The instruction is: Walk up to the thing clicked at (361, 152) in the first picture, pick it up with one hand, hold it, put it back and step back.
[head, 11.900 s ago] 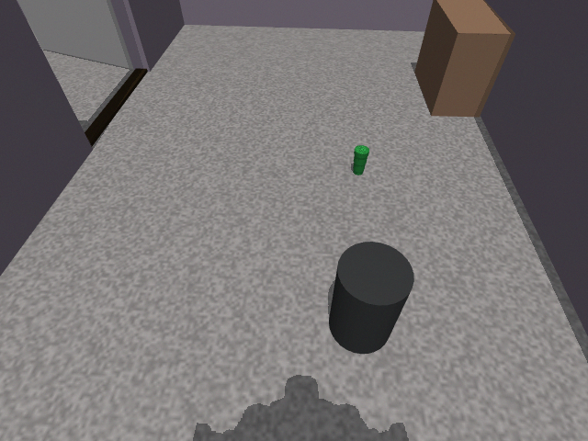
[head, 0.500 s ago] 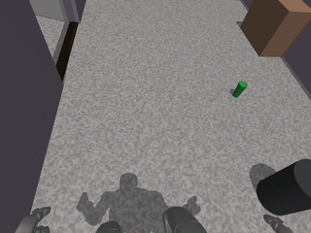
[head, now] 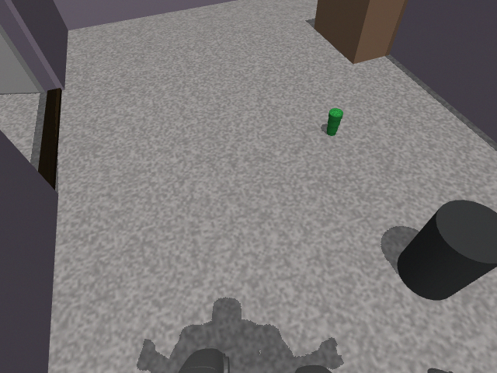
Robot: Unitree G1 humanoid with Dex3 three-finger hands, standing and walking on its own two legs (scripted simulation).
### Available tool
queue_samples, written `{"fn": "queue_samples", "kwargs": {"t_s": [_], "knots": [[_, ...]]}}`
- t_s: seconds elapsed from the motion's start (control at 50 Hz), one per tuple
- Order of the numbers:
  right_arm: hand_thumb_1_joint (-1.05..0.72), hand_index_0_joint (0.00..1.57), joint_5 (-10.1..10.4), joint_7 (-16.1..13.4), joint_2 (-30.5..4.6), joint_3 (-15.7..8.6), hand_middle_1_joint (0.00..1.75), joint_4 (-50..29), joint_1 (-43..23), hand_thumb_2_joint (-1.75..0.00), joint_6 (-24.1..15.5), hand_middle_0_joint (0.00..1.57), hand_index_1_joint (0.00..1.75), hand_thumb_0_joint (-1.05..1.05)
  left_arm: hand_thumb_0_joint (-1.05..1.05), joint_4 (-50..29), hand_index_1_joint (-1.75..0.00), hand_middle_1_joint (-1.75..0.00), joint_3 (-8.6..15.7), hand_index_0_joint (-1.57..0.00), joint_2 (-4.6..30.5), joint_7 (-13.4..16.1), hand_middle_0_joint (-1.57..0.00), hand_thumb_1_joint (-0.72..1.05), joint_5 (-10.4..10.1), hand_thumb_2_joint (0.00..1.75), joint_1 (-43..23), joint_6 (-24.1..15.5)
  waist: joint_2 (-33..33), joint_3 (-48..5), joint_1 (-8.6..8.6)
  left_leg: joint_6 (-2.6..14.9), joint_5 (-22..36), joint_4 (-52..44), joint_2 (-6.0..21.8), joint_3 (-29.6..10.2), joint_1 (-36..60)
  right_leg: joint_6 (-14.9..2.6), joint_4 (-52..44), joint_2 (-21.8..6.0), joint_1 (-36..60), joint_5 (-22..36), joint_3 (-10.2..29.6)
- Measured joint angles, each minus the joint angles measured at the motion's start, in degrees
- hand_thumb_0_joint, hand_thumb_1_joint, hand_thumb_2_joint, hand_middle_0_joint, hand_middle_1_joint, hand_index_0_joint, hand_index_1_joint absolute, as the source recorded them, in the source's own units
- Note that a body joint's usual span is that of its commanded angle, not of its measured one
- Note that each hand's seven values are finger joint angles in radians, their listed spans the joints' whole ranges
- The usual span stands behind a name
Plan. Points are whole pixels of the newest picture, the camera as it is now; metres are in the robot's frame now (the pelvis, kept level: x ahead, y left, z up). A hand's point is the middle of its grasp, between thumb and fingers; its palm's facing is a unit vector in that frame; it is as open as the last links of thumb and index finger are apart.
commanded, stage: walk up
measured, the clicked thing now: (333, 123) +1.40 -0.43 -0.67
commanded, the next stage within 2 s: stand in 1.08 s
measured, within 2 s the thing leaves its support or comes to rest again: neither
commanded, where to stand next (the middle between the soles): +0.06 +0.00 m, yaw -10 degrees
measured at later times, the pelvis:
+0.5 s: pelvis +0.00 -0.01 +0.00, yaw -9 degrees
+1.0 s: pelvis -0.01 +0.02 +0.02, yaw -13 degrees
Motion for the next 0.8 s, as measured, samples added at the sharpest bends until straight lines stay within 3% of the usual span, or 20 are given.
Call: {"fn": "queue_samples", "kwargs": {"t_s": [0.08,0.1,0.16,0.22,0.28,0.36,0.42,0.48,0.52,0.58,0.62,0.66,0.8], "knots": [[-0.9,0.2,-0.3,0.0,1.4,-0.3,0.3,0.1,-0.9,-0.9,-1.0,0.21,0.3,0.0,0.01,0.1,-0.3,-0.3,-0.4,-0.21,0.9,0.8,-0.2,0.9,-0.7,0.89,-1.5,0.2,-2.6,1.0,-0.59,0.5,4.7,-9.3,-2.6,0.8,4.1,1.08,4.9,-0.8,-2.1,-2.6,1.5],[-0.9,0.2,-0.6,0.0,1.8,-0.4,0.3,0.1,-1.2,-0.9,-1.1,0.21,0.3,0.0,0.01,0.5,-0.3,-0.3,-0.4,-0.21,0.9,1.1,-0.2,0.9,-1.0,0.89,-2.4,0.5,-3.9,1.6,-0.54,0.42,4.6,-9.2,-3.2,1.8,4.4,0.66,6.7,-1.2,-2.8,-2.5,2.5],[-0.9,0.2,-0.5,0.5,2.0,-0.2,0.3,0.1,-2.3,-0.9,-1.0,0.21,0.3,0.0,0.01,1.3,-0.3,-0.3,-1.2,-0.21,0.0,2.0,-0.2,0.9,-1.1,0.89,-3.7,0.7,-3.4,2.5,-0.91,0.73,4.0,-9.1,-1.3,2.6,5.3,0.0,15.2,0.8,-5.6,-8.7,1.5],[-0.9,0.2,-0.6,0.5,2.6,-0.3,0.3,-0.2,-2.7,-0.9,-0.9,0.21,0.3,0.0,0.01,2.3,-0.3,-0.3,-1.4,-0.21,0.3,1.4,-0.2,0.9,-0.9,0.89,-4.1,0.3,-3.9,2.4,-1.59,0.38,5.2,-12.0,0.1,3.3,7.0,-0.54,19.2,0.4,-7.0,-8.4,-0.4],[-0.9,0.2,-0.7,0.6,2.0,-0.2,0.3,-0.4,-2.6,-0.9,-1.0,0.21,0.3,0.0,0.01,3.0,-0.3,-0.3,-1.0,-0.21,0.6,0.9,-0.2,0.9,-0.9,0.89,-4.6,-0.1,-4.1,2.3,-2.18,0.11,6.3,-13.9,0.8,3.8,7.4,-0.52,15.9,-1.0,-6.2,-6.0,-1.9],[-0.9,0.2,-0.9,0.9,0.1,-0.6,0.3,-0.4,-2.7,-0.9,0.1,0.21,0.3,0.0,0.01,4.0,-0.3,-0.3,-0.8,-0.21,0.6,0.9,-0.2,0.9,-0.6,0.89,-4.1,-1.3,-3.1,1.8,-2.2,-0.47,5.2,-12.2,2.4,4.8,6.7,-0.17,3.2,-2.3,-1.3,-3.1,-4.6],[-0.9,0.2,-0.3,0.7,-1.2,-1.2,0.3,0.6,-3.3,-0.9,1.2,0.21,0.3,0.0,0.01,5.7,-0.3,-0.3,-0.5,-0.21,-0.4,1.4,-0.2,0.9,0.1,0.89,-4.4,-2.1,0.2,2.3,-2.36,-1.08,2.9,-7.5,5.2,3.3,5.5,-0.51,-2.3,0.0,1.9,1.7,-6.3],[-0.9,0.2,0.1,0.2,-0.3,-1.0,0.3,2.3,-3.9,-0.9,2.4,0.21,0.3,0.0,0.01,6.2,-0.3,-0.3,-1.2,-0.21,-0.7,1.7,-0.2,0.9,0.6,0.89,-3.8,-2.5,-0.3,1.2,-1.29,-0.6,-3.8,-4.7,2.5,0.7,4.9,-1.11,-0.4,-0.3,0.8,0.7,-4.7],[-0.9,0.2,0.5,0.3,-0.1,-0.7,0.3,3.1,-4.6,-0.9,2.2,0.2,0.3,0.0,0.01,6.7,-0.3,-0.3,-1.5,-0.21,-1.2,1.7,-0.2,0.9,0.4,0.89,-3.6,-2.5,-0.6,0.8,-1.01,-0.17,-5.1,-5.0,1.3,-0.3,5.5,-1.03,-0.1,-0.7,0.4,0.8,-3.5],[-0.9,0.2,0.9,0.4,0.0,-0.5,0.3,4.3,-5.3,-0.9,1.4,0.2,0.3,0.0,0.01,7.7,-0.3,-0.3,-2.1,-0.21,-1.9,1.6,-0.2,0.9,0.3,0.89,-4.7,-2.5,0.1,0.6,-1.34,0.21,-0.2,-10.0,1.0,-1.1,7.7,-0.42,0.0,-1.0,-0.1,1.0,-3.0],[-0.9,0.2,0.8,0.3,0.9,-0.4,0.3,5.6,-5.8,-0.9,0.8,0.2,0.3,0.0,0.01,8.3,-0.3,-0.3,-2.3,-0.21,-1.9,1.5,-0.2,0.9,0.0,0.89,-6.1,-2.2,-1.2,1.1,-1.25,-1.93,4.8,-12.8,0.1,0.0,9.0,0.13,0.9,-2.1,-0.5,0.7,-1.9],[-0.91,0.2,0.5,0.4,1.7,0.1,0.3,6.8,-5.8,-0.9,0.2,0.2,0.3,0.0,0.01,9.0,-0.3,-0.3,-2.3,-0.21,-2.1,1.5,-0.2,0.9,-0.5,0.89,-7.4,-1.7,-2.1,0.8,-1.11,-2.88,5.3,-14.4,-0.5,1.0,9.8,0.49,0.4,-2.7,-0.5,1.2,-1.0],[-0.9,0.2,0.6,1.0,3.3,1.6,0.3,11.4,-6.5,-0.9,0.2,0.21,0.3,0.0,0.01,12.6,-0.3,-0.3,-2.6,-0.21,-2.2,0.9,-0.2,0.9,-0.6,0.89,-9.6,-1.9,-2.8,-1.5,-1.49,-2.93,6.6,-17.8,0.2,1.9,12.1,0.71,-4.0,-2.1,1.8,3.7,-0.1]]}}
